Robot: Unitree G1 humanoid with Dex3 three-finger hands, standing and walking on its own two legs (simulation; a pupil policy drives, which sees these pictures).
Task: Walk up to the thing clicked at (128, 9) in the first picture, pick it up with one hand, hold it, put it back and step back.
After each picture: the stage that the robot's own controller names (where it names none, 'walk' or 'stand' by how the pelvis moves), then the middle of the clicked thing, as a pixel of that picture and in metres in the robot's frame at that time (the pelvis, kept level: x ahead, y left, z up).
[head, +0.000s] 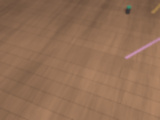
stand; (128, 10) +2.15 -0.70 -0.72
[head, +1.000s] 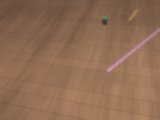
walk; (105, 20) +2.09 -0.18 -0.69
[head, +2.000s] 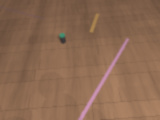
walk; (62, 38) +1.43 +0.31 -0.72
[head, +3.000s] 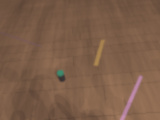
walk; (61, 76) +0.93 +0.31 -0.72
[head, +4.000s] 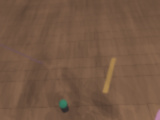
walk; (64, 106) +0.59 +0.25 -0.71
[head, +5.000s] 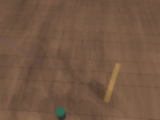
stand; (61, 114) +0.47 +0.20 -0.70
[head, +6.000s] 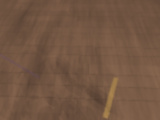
stand; out of the picture +0.42 +0.20 -0.72
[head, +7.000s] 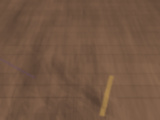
stand; out of the picture +0.42 +0.22 -0.73
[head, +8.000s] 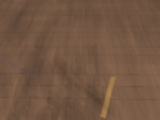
stand; out of the picture +0.41 +0.22 -0.73
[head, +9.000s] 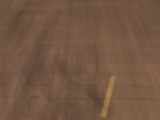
stand; out of the picture +0.41 +0.22 -0.73
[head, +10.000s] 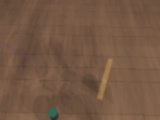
go down; (53, 114) +0.43 +0.21 -0.70
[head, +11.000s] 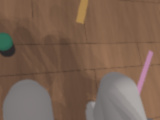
go down; (5, 45) +0.49 +0.27 -0.28
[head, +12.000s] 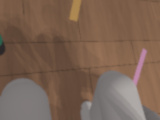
close in; out of the picture +0.48 +0.28 -0.26
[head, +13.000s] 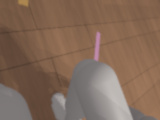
close in; out of the picture +0.46 +0.31 -0.22
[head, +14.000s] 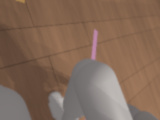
lift; out of the picture +0.45 +0.29 -0.23
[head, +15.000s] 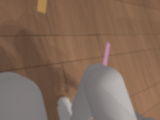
lift; out of the picture +0.39 +0.26 -0.21
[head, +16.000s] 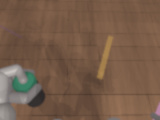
lift; (30, 90) +0.33 +0.19 -0.02
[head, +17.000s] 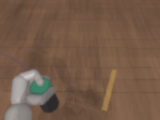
hold; (45, 95) +0.32 +0.15 +0.01
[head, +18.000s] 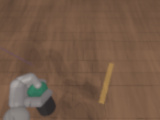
hold; (42, 99) +0.32 +0.16 -0.03
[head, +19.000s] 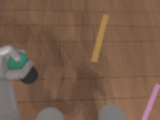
crouch; (24, 69) +0.41 +0.21 -0.09
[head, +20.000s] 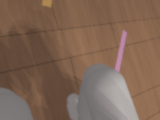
lower; out of the picture +0.45 +0.29 -0.21
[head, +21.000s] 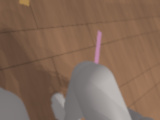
lower; out of the picture +0.43 +0.31 -0.23
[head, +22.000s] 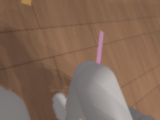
lower; out of the picture +0.43 +0.31 -0.23
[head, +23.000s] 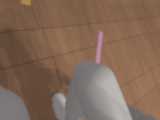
lower; out of the picture +0.43 +0.31 -0.23
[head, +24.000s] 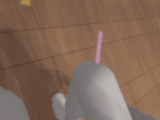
lower; out of the picture +0.43 +0.31 -0.23
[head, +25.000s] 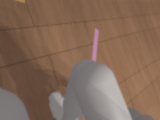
withdraw; out of the picture +0.43 +0.29 -0.23
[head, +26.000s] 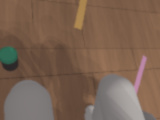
stand; (9, 59) +0.44 +0.26 -0.27
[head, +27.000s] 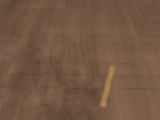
stand; out of the picture +0.39 +0.19 -0.64
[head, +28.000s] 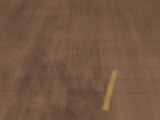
stand; out of the picture +0.40 +0.20 -0.66
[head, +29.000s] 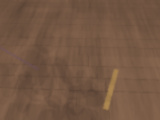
stand; out of the picture +0.39 +0.19 -0.67
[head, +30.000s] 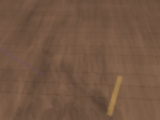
walk; out of the picture +0.41 +0.19 -0.72
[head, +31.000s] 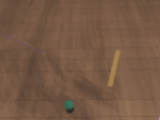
walk; (69, 106) +0.49 +0.14 -0.70
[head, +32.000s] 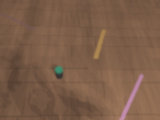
walk; (59, 72) +0.77 +0.17 -0.69
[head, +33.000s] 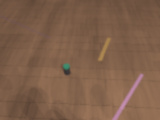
stand; (66, 69) +1.02 +0.21 -0.70
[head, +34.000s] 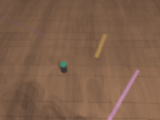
stand; (63, 67) +1.02 +0.22 -0.72
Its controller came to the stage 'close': yes
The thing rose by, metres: 0.70
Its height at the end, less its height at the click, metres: +0.00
